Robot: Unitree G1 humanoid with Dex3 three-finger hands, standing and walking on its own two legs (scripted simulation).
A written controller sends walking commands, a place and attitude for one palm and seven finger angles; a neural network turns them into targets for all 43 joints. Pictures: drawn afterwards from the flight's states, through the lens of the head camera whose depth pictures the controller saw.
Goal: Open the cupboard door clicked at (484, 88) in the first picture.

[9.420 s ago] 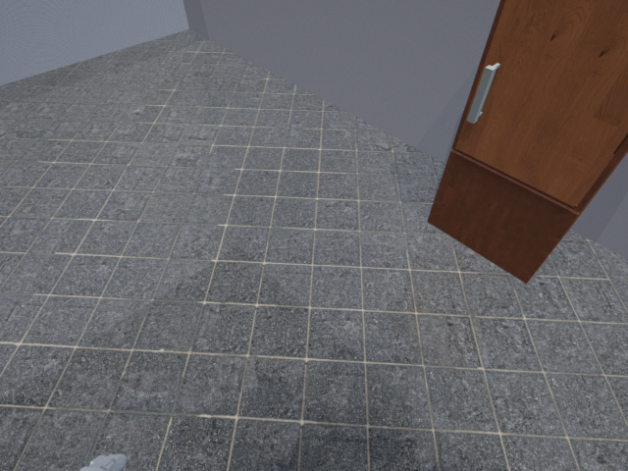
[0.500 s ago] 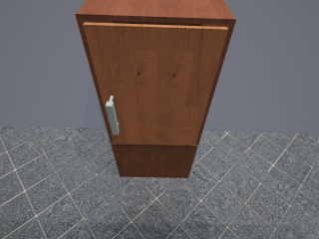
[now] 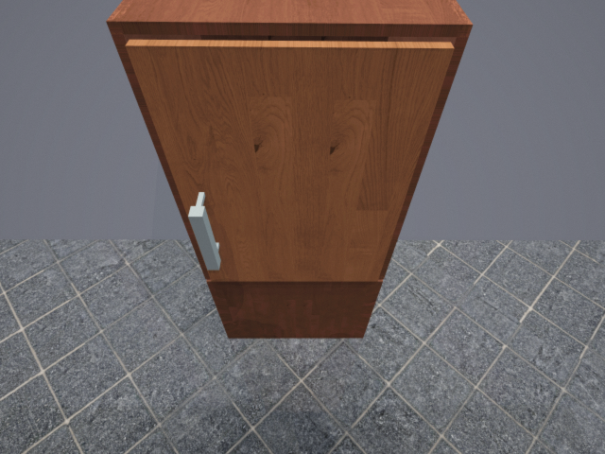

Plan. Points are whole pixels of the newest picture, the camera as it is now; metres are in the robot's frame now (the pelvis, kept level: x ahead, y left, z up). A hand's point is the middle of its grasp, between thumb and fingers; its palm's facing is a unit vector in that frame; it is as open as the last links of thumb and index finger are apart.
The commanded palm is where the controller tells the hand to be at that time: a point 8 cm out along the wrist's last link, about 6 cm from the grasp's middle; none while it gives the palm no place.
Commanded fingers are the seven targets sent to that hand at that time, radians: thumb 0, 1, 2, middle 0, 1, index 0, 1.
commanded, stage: come to a stop and stand still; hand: left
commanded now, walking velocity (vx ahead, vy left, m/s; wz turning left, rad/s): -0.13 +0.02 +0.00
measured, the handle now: (207, 232) +0.52 +0.21 -0.10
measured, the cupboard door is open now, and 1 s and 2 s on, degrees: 0 0 0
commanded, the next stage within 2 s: look again from close up in 1.02 s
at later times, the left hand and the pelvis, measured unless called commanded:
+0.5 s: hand out of the picture +0.02 +0.19 -0.16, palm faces +0.02 -0.98 -0.22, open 7.4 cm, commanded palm none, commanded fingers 0.00 0.90 0.90 -0.20 -0.30 -0.20 -0.30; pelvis -0.06 +0.00 +0.00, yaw +0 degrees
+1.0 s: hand out of the picture -0.07 +0.23 -0.17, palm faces +0.03 -0.96 -0.27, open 7.4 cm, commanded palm none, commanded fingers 0.00 0.90 0.90 -0.20 -0.30 -0.20 -0.30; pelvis -0.08 +0.01 +0.00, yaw +2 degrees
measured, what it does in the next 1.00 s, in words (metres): shifts its weight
